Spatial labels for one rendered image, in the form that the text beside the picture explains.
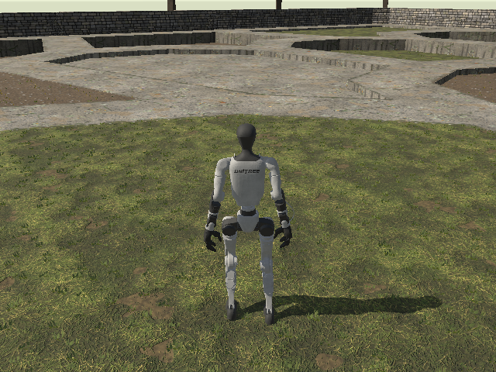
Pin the robot left hand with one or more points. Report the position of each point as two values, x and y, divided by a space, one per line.
208 241

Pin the right robot shin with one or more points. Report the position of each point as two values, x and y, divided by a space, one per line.
268 287

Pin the robot left upper arm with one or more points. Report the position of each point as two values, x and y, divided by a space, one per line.
220 177

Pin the humanoid robot torso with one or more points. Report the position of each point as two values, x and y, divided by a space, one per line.
247 185

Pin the robot right hand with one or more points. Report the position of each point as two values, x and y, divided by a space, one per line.
287 235

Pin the robot right forearm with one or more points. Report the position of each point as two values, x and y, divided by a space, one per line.
282 211

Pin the robot right upper arm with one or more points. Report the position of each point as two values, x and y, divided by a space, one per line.
275 178

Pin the robot left forearm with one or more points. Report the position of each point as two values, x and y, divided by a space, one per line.
213 212

